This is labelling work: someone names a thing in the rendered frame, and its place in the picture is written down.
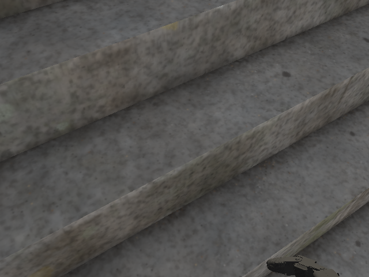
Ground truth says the robot right hand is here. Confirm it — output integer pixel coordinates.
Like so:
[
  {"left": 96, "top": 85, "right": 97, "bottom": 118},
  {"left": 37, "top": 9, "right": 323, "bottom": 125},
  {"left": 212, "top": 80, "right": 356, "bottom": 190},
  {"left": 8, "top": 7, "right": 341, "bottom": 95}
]
[{"left": 266, "top": 255, "right": 339, "bottom": 277}]

